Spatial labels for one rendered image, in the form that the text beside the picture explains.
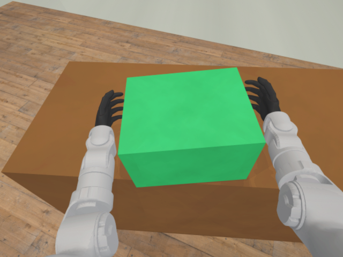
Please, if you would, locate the robot left forearm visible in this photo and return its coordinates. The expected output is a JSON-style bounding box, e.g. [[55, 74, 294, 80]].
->
[[55, 125, 116, 254]]

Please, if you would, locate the robot left hand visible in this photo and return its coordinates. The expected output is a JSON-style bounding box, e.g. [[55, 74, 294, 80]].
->
[[95, 90, 124, 127]]

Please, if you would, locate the carton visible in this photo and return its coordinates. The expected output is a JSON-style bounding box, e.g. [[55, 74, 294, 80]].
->
[[118, 67, 266, 187]]

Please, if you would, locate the robot right upper arm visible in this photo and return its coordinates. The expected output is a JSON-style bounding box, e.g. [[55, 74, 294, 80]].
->
[[277, 180, 343, 257]]

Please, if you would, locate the pedestal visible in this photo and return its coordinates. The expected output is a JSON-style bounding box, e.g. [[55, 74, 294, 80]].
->
[[1, 61, 343, 243]]

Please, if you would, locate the robot right forearm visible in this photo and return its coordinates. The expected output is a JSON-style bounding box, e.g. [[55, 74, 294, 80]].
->
[[263, 111, 336, 190]]

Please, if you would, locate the robot right hand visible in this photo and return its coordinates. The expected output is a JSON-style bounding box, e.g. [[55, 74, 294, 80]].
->
[[245, 77, 281, 121]]

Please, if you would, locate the robot left upper arm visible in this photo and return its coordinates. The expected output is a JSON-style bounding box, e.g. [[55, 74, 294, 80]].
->
[[45, 211, 118, 257]]

